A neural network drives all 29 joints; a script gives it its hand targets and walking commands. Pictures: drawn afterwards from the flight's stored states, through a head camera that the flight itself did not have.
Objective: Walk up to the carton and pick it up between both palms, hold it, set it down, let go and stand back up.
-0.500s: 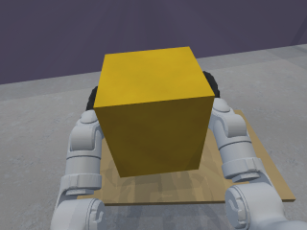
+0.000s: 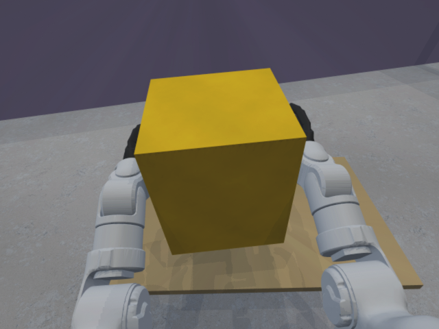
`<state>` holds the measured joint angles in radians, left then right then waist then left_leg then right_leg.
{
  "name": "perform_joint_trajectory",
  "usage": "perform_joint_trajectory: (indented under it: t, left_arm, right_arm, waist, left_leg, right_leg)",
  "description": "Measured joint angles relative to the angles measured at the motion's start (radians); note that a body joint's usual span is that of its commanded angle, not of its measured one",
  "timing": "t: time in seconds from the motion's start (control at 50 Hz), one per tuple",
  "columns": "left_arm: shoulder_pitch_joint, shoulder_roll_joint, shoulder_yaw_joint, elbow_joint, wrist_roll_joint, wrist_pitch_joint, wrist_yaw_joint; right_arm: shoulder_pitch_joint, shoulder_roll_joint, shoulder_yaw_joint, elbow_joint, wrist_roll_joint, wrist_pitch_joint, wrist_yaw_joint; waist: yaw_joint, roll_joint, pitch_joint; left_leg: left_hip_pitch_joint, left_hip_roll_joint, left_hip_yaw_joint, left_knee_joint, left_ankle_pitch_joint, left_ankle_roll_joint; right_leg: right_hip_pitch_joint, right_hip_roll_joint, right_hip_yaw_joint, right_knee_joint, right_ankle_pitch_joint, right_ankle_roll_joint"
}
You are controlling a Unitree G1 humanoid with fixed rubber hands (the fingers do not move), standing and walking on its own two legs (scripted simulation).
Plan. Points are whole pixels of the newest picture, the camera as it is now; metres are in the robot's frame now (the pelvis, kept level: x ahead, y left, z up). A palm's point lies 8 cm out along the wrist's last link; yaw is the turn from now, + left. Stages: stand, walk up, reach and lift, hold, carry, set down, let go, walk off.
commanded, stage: hold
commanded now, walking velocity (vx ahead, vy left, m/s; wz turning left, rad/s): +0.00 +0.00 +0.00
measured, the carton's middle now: (219, 164) +0.36 +0.01 +0.18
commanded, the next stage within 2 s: none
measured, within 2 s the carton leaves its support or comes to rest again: neither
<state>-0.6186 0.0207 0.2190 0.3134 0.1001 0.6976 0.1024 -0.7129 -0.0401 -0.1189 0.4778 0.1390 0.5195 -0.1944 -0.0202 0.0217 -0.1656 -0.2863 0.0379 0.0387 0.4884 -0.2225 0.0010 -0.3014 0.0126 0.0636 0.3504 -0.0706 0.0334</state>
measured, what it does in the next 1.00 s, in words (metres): stands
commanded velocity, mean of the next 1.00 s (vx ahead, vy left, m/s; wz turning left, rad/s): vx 0.00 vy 0.00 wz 0.00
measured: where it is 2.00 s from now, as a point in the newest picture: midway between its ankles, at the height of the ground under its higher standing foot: outside the picture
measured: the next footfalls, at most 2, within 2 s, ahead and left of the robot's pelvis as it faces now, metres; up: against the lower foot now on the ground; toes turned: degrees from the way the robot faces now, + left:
none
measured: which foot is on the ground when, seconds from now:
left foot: down 0.00-1.00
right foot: down 0.00-1.00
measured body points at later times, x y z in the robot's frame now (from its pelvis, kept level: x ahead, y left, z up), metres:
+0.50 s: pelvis +0.00 +0.00 +0.00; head -0.05 +0.00 +0.45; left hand +0.38 +0.16 +0.18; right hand +0.39 -0.14 +0.20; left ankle +0.02 +0.11 -0.74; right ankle +0.07 -0.14 -0.74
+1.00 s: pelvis +0.00 +0.00 +0.00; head -0.05 +0.00 +0.45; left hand +0.38 +0.16 +0.18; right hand +0.39 -0.14 +0.20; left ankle +0.02 +0.11 -0.74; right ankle +0.07 -0.14 -0.74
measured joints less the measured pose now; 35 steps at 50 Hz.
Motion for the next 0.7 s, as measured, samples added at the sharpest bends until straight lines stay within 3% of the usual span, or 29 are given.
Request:
perform_joint_trajectory:
  t: [0.7]
  left_arm:
    - [0.000, 0.000, -0.009, -0.007, 0.000, 0.001, 0.004]
  right_arm:
    - [0.000, -0.007, 0.005, -0.012, 0.000, 0.004, 0.002]
  waist:
    - [0.000, 0.000, 0.000]
  left_leg:
    - [0.000, 0.000, 0.000, 0.000, 0.001, 0.000]
  right_leg:
    - [0.000, 0.000, 0.000, 0.000, 0.000, 0.000]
